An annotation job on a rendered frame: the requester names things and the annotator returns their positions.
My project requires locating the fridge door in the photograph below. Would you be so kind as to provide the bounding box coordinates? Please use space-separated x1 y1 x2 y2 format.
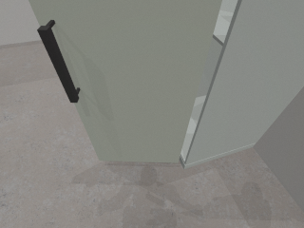
28 0 222 163

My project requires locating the handle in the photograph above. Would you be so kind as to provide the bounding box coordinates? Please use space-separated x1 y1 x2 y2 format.
37 20 81 103

